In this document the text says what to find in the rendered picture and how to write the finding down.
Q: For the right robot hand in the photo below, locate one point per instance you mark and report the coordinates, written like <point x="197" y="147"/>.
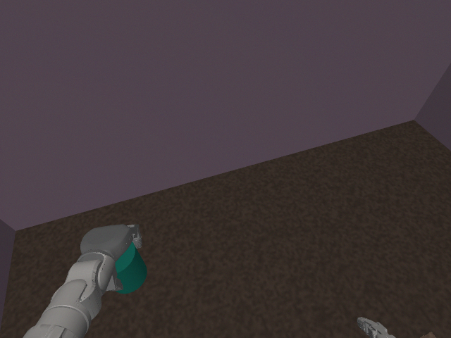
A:
<point x="372" y="329"/>

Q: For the can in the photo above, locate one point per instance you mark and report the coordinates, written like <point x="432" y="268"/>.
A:
<point x="131" y="270"/>

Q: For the left robot hand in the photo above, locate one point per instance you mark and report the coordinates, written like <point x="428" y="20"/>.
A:
<point x="115" y="240"/>

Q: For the left robot arm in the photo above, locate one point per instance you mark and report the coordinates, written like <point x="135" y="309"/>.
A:
<point x="78" y="300"/>

